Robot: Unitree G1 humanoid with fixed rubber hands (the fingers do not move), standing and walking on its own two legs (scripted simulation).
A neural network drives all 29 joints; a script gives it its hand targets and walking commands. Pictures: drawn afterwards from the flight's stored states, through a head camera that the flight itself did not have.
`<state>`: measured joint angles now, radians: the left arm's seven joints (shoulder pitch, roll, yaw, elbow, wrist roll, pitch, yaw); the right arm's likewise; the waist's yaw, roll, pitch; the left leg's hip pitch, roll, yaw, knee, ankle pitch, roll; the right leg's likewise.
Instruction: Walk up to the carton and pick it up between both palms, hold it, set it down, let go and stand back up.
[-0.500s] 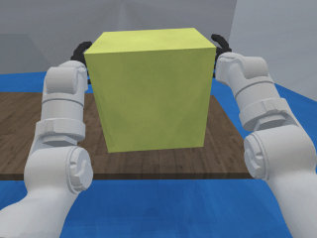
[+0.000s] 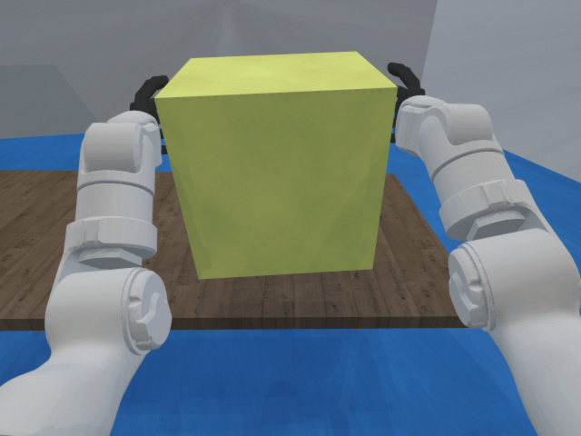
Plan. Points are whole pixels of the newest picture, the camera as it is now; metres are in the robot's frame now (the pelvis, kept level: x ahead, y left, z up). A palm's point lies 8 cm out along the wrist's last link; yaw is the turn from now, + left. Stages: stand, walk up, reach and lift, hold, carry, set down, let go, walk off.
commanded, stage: hold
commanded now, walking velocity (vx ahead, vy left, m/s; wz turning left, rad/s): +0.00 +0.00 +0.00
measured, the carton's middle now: (279, 161) +0.39 +0.00 +0.29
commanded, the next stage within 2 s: none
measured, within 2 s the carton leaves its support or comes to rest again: neither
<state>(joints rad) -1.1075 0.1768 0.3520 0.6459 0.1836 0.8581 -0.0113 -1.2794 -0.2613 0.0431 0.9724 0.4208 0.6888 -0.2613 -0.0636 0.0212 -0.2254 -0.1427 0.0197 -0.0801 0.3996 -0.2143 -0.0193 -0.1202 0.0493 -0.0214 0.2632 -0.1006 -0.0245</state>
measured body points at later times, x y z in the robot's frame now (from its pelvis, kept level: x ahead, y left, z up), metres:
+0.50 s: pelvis +0.00 +0.00 +0.00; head -0.10 +0.01 +0.44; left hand +0.39 +0.17 +0.33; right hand +0.38 -0.16 +0.35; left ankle +0.00 +0.13 -0.75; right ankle +0.03 -0.11 -0.75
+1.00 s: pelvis +0.00 +0.00 +0.00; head -0.10 +0.01 +0.44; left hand +0.39 +0.16 +0.33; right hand +0.38 -0.16 +0.35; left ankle +0.00 +0.13 -0.75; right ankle +0.03 -0.11 -0.75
